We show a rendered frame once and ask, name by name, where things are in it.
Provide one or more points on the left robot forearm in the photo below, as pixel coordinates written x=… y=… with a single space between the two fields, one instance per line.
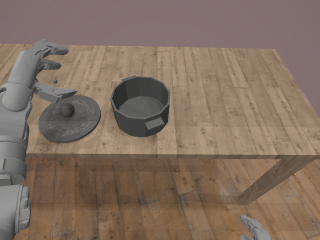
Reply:
x=15 y=108

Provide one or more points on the right robot hand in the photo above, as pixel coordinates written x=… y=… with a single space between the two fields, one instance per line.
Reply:
x=255 y=228

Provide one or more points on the left robot hand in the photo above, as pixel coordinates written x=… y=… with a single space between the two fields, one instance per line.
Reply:
x=29 y=63

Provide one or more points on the lid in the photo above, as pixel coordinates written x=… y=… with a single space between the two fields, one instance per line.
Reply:
x=57 y=128

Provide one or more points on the table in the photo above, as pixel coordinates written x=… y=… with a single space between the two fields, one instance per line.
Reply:
x=225 y=103

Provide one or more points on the left robot upper arm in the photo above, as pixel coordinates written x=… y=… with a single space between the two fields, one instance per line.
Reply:
x=15 y=210

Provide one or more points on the knob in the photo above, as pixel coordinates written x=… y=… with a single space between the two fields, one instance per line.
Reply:
x=66 y=109

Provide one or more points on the pot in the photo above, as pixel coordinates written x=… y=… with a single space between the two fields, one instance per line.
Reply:
x=141 y=105

